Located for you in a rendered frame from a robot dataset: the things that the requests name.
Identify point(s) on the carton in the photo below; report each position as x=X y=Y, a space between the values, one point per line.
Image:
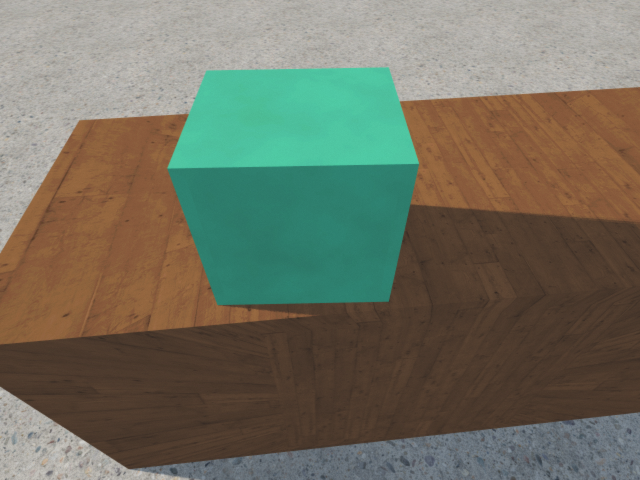
x=296 y=184

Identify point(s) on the pedestal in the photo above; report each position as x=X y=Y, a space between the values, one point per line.
x=515 y=300

